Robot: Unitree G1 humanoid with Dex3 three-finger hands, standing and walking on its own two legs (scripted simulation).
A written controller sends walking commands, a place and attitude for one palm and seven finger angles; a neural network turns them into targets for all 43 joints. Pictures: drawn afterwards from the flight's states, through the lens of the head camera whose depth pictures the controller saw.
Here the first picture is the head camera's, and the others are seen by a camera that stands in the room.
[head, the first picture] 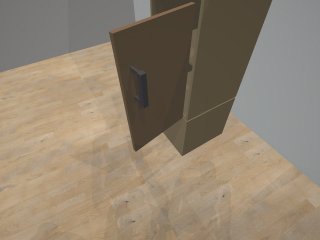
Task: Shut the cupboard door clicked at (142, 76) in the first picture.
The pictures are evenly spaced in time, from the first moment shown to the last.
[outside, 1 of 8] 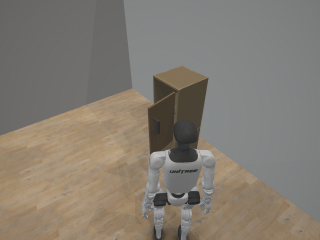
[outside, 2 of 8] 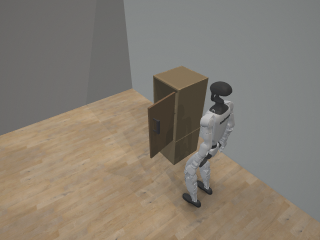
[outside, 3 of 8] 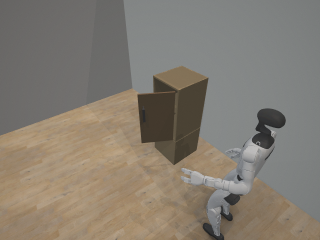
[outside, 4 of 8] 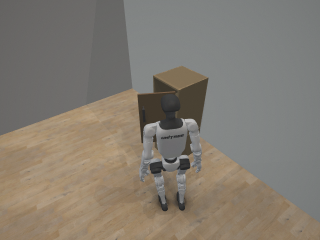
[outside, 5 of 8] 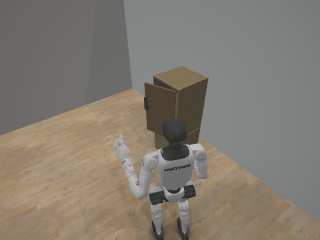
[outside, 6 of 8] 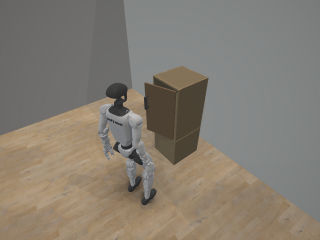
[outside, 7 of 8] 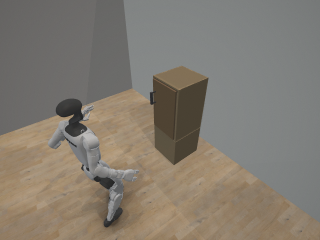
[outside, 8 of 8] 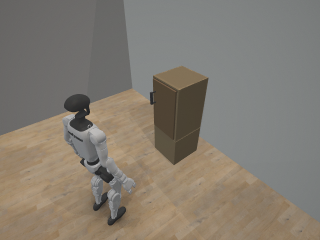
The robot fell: no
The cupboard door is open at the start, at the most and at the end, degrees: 100 100 0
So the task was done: yes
